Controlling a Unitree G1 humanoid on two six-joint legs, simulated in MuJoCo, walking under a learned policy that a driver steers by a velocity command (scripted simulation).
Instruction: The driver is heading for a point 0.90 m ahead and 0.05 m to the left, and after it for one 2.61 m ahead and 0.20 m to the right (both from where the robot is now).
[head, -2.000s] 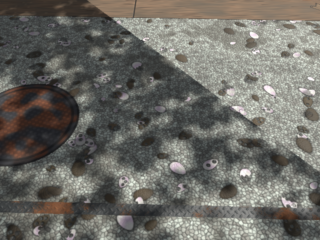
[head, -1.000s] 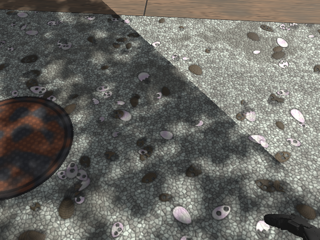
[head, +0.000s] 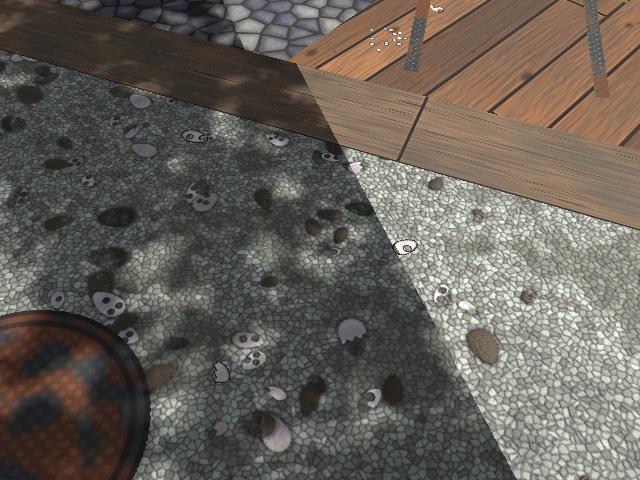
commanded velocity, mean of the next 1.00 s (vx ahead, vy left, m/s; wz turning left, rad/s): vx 0.50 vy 0.00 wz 0.24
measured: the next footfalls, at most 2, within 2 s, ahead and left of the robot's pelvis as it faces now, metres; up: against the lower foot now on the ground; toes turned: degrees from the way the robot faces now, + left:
left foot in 0.08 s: +0.21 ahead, +0.11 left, +0.00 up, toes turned +6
right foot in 0.58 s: +0.55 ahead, -0.04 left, +0.00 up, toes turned +12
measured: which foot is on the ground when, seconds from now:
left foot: up 0.00-0.06, down 0.08-0.60, up 0.62-1.00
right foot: down 0.00-0.06, up 0.08-0.56, down 0.58-1.00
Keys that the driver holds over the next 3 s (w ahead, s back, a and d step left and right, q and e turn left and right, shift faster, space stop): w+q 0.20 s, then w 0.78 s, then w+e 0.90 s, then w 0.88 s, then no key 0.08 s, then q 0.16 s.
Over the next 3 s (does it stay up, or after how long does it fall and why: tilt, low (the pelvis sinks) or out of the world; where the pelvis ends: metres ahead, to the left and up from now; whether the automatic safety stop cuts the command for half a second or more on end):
stays up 1.58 -0.09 0.01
